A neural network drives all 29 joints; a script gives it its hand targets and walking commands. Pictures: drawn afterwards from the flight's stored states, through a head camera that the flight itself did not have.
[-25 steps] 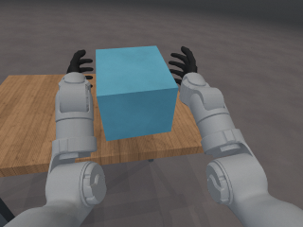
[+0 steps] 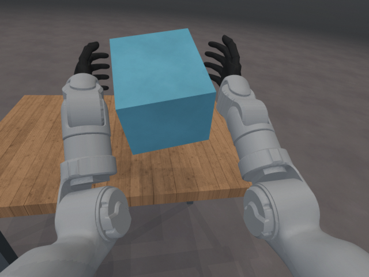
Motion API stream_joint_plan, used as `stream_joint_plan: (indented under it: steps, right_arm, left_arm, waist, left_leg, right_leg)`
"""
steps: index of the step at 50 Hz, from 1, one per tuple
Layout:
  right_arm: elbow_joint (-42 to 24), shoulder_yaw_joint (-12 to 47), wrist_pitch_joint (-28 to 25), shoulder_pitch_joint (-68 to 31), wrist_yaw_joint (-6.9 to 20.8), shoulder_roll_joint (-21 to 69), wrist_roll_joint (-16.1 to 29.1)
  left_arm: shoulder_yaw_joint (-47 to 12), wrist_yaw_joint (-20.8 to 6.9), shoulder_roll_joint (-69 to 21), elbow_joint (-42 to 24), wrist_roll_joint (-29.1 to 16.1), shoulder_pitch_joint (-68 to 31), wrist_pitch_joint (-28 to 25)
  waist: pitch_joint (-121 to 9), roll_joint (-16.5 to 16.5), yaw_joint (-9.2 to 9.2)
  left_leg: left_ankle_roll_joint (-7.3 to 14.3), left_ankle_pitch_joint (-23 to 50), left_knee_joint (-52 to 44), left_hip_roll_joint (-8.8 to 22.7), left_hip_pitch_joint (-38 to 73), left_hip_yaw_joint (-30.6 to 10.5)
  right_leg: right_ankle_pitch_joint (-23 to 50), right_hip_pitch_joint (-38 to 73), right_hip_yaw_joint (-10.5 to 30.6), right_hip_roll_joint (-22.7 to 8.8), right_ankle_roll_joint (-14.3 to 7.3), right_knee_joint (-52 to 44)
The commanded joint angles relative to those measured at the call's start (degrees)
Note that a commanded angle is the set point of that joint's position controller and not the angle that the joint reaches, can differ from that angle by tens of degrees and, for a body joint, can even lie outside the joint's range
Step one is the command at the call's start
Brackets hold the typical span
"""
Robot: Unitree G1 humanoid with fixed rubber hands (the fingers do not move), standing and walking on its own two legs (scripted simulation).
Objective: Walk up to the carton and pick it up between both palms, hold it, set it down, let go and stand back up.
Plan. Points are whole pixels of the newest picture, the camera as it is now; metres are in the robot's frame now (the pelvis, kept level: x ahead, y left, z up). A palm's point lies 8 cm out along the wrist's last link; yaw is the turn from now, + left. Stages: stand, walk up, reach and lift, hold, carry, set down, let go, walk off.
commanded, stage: set down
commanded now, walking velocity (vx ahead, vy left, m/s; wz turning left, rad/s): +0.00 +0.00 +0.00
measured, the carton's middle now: (160, 90) +0.45 +0.04 +0.25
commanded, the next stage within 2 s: none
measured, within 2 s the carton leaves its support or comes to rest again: neither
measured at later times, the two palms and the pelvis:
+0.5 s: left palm (86, 113) +0.35 +0.19 +0.24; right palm (215, 103) +0.39 -0.08 +0.25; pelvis -0.01 -0.02 +0.00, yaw +1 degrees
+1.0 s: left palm (89, 115) +0.39 +0.19 +0.22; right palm (207, 104) +0.44 -0.07 +0.23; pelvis +0.01 -0.01 +0.00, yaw +1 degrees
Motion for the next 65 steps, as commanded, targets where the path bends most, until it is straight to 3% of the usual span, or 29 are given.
stream_joint_plan:
  steps: [1,6,10,13,17,21,25,28,30,33,35,38,44,47,53,56,60,65]
  right_arm:
    - [-3.19,9.64,-5.89,-31.24,8.08,17.78,0.37]
    - [-7.28,13.67,-11.18,-32.30,8.76,19.15,1.16]
    - [-17.16,21.28,-15.00,-36.68,7.65,21.74,4.33]
    - [-23.88,26.57,-15.69,-39.18,6.54,23.40,6.34]
    - [-26.48,30.53,-13.96,-39.12,6.40,23.38,7.96]
    - [-23.43,30.32,-11.44,-36.78,6.78,21.89,7.91]
    - [-14.97,23.20,-9.66,-34.89,7.66,20.70,4.23]
    - [-7.50,14.51,-9.30,-33.50,9.14,19.91,-0.51]
    - [-4.04,9.28,-9.67,-33.00,9.97,19.22,-3.54]
    - [-0.42,3.84,-10.47,-33.29,10.75,18.16,-6.70]
    - [1.43,1.54,-11.04,-33.73,11.12,17.35,-7.88]
    - [1.89,1.73,-12.24,-35.27,11.70,17.12,-7.57]
    - [-4.75,10.83,-15.78,-40.61,12.35,18.76,-2.23]
    - [-7.33,15.57,-15.96,-41.16,12.31,19.32,0.34]
    - [-8.05,21.48,-12.53,-40.62,11.40,19.00,4.26]
    - [-7.76,22.30,-11.23,-40.46,11.01,19.57,5.25]
    - [-4.99,19.88,-10.18,-39.55,10.98,20.05,4.30]
    - [2.64,11.11,-9.62,-37.26,11.81,19.07,-1.14]
  left_arm:
    - [-17.24,-10.98,-24.57,-2.81,-8.46,-30.98,-4.60]
    - [-22.40,-9.59,-26.84,-8.76,-10.24,-30.39,-6.15]
    - [-29.80,-7.40,-29.81,-16.79,-14.03,-31.91,-7.77]
    - [-33.32,-5.91,-30.98,-20.61,-16.26,-32.86,-8.70]
    - [-30.37,-4.92,-28.62,-19.63,-15.69,-30.09,-8.58]
    - [-25.01,-5.21,-25.10,-16.73,-14.01,-27.65,-7.41]
    - [-21.69,-5.95,-23.01,-12.09,-13.54,-31.21,-7.10]
    - [-20.42,-6.24,-22.68,-7.48,-13.37,-34.27,-7.43]
    - [-20.35,-6.25,-23.20,-4.67,-13.29,-34.99,-7.76]
    - [-20.93,-5.94,-24.81,-1.70,-13.10,-34.57,-8.05]
    - [-21.29,-5.51,-25.77,-0.59,-12.91,-33.96,-8.24]
    - [-22.13,-4.43,-27.03,-1.71,-13.02,-33.03,-8.73]
    - [-28.51,-0.91,-31.05,-12.23,-16.48,-34.74,-10.52]
    - [-30.03,0.36,-31.28,-15.36,-17.56,-34.76,-10.82]
    - [-24.17,-0.42,-25.80,-11.80,-16.46,-32.08,-9.35]
    - [-21.35,-1.11,-23.84,-9.96,-16.37,-32.55,-9.85]
    - [-18.89,-1.76,-22.17,-7.08,-16.44,-34.92,-11.44]
    - [-15.86,-2.33,-20.49,-0.48,-15.42,-37.14,-13.33]
  waist:
    - [-8.61,6.17,-1.65]
    - [-14.21,7.82,-0.94]
    - [-26.86,8.72,-0.64]
    - [-33.76,8.35,-0.31]
    - [-35.39,5.87,3.03]
    - [-31.66,2.54,5.43]
    - [-22.24,1.30,4.50]
    - [-15.47,2.67,2.90]
    - [-13.58,4.22,1.59]
    - [-13.28,7.06,0.22]
    - [-13.86,8.86,-0.18]
    - [-17.52,10.41,0.58]
    - [-34.93,11.68,2.88]
    - [-38.69,11.04,4.07]
    - [-34.22,5.81,7.67]
    - [-32.86,3.59,8.56]
    - [-30.40,2.22,8.34]
    - [-24.45,2.58,6.90]
  left_leg:
    - [0.77,3.22,-4.53,0.57,6.12,4.58]
    - [-0.98,16.35,-0.32,-0.04,10.87,4.95]
    - [-2.07,29.91,5.48,-0.99,16.94,4.32]
    - [-1.82,32.65,7.68,-1.77,17.08,3.64]
    - [-0.30,27.47,6.81,-2.23,13.83,3.34]
    - [1.11,19.11,4.19,-2.12,10.73,3.82]
    - [1.89,6.03,0.21,-1.56,6.75,4.70]
    - [2.00,-3.98,-2.98,-0.75,3.22,5.26]
    - [1.73,-7.75,-4.22,-0.31,1.64,5.32]
    - [0.71,-7.65,-4.56,0.25,1.35,5.07]
    - [-0.08,-4.83,-4.05,0.53,2.29,4.84]
    - [-1.35,4.95,-1.76,0.75,6.08,4.46]
    - [-3.81,33.29,6.25,1.15,19.10,2.90]
    - [-3.68,38.88,8.08,0.96,20.77,2.44]
    - [-1.13,31.29,6.43,-0.53,12.44,3.48]
    - [-0.20,26.41,5.04,-1.05,8.41,3.90]
    - [0.34,19.84,3.18,-1.37,5.20,4.28]
    - [0.47,9.71,0.25,-1.32,1.82,5.17]
  right_leg:
    - [1.47,-3.88,-6.53,2.88,1.43,-3.93]
    - [7.48,-3.91,-7.00,2.65,1.31,-4.00]
    - [18.76,-2.05,-7.15,2.60,1.97,-2.66]
    - [26.73,-0.18,-6.59,2.03,3.06,-0.96]
    - [28.84,0.80,-5.59,0.98,4.47,0.42]
    - [24.32,0.01,-4.97,0.25,5.18,0.02]
    - [10.66,-5.09,-4.88,-0.52,4.68,-2.24]
    - [-2.25,-9.51,-5.32,-0.70,3.55,-4.02]
    - [-5.57,-10.31,-5.70,-0.64,3.02,-4.20]
    - [-4.54,-9.64,-6.40,-0.17,2.57,-3.66]
    - [-2.69,-9.28,-6.85,0.21,2.33,-3.30]
    - [1.96,-8.60,-7.49,1.01,2.06,-2.79]
    - [15.27,-8.49,-8.17,3.04,1.27,-1.92]
    - [19.48,-8.40,-7.64,3.18,1.19,-1.54]
    - [24.03,-4.54,-5.58,1.85,3.21,-0.17]
    - [24.96,-2.89,-4.72,1.14,4.16,0.38]
    - [21.86,-3.28,-4.05,0.46,4.66,0.09]
    - [11.38,-6.58,-3.92,-0.21,4.22,-1.69]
